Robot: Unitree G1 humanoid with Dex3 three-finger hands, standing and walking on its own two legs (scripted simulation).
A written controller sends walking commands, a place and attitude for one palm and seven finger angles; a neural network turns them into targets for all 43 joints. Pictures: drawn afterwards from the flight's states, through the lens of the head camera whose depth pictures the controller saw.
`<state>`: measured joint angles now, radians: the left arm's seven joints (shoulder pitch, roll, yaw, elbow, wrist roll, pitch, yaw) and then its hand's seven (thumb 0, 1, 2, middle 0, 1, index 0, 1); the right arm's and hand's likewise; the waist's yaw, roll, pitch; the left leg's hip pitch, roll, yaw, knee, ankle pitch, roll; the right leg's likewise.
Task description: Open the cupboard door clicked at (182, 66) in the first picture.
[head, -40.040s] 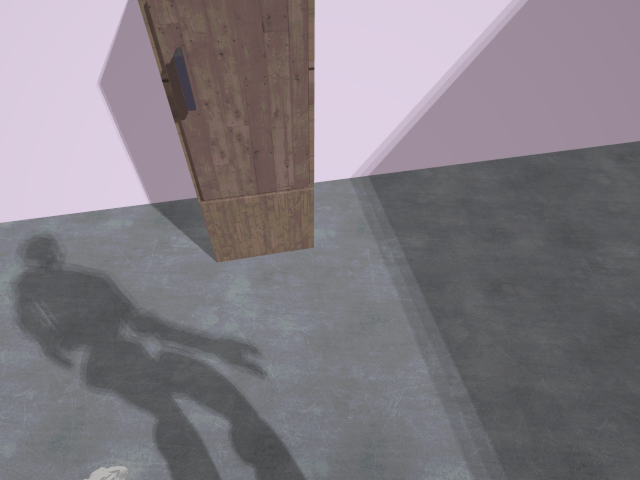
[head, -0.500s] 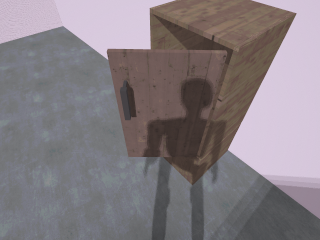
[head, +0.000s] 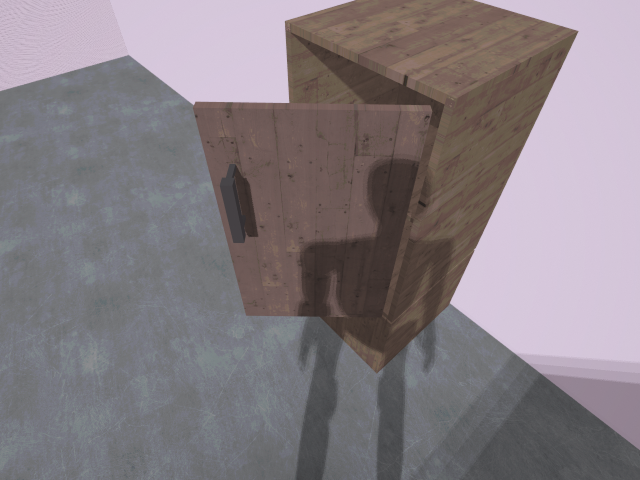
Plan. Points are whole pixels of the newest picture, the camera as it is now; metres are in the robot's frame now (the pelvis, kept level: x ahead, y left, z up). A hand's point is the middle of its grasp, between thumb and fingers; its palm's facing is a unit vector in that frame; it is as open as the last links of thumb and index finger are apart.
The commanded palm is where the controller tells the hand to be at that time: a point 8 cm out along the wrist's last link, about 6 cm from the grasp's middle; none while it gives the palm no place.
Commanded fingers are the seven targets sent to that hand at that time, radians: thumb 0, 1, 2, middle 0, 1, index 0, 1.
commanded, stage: look again from close up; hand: left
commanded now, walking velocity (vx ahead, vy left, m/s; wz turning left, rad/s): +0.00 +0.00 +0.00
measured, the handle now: (235, 204) +0.54 +0.18 +0.01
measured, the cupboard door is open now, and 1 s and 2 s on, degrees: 48 48 48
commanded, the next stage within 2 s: raise the hand with hooked fingers in 0.10 s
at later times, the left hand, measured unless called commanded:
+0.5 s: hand (223, 408) +0.21 +0.13 -0.01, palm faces +0.12 -0.99 +0.00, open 7.9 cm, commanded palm +0.12 +0.21 -0.06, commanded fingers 0.00 0.53 0.74 -0.23 -0.54 -0.23 -0.54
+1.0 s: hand (184, 416) +0.20 +0.19 -0.04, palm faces +0.03 -1.00 -0.03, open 10.9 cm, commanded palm +0.17 +0.25 -0.02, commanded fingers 0.00 -0.06 0.49 -0.27 -0.92 -0.27 -0.92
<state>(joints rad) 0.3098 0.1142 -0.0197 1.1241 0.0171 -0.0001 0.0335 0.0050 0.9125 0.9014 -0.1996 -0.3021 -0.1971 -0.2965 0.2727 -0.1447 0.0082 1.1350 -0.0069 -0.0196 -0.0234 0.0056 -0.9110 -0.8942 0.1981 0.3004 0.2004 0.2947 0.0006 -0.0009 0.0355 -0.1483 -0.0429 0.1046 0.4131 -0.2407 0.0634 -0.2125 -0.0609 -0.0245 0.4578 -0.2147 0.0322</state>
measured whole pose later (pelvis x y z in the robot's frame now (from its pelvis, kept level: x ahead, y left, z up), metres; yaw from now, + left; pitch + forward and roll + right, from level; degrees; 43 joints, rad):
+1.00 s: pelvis -0.01 -0.04 -0.08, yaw +4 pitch +14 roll -2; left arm 0.30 0.27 0.28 0.10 -0.34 -0.33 -0.41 0.01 0.17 0.59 -0.25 -0.77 -0.25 -0.77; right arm 0.22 -0.20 0.03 0.58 0.04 -0.20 -0.05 0.01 -0.90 -0.89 0.20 0.30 0.21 0.30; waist 0.00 0.03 -0.11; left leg -0.84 0.03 -0.01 1.12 -0.52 0.00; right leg -0.83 -0.01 -0.12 1.07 -0.48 -0.04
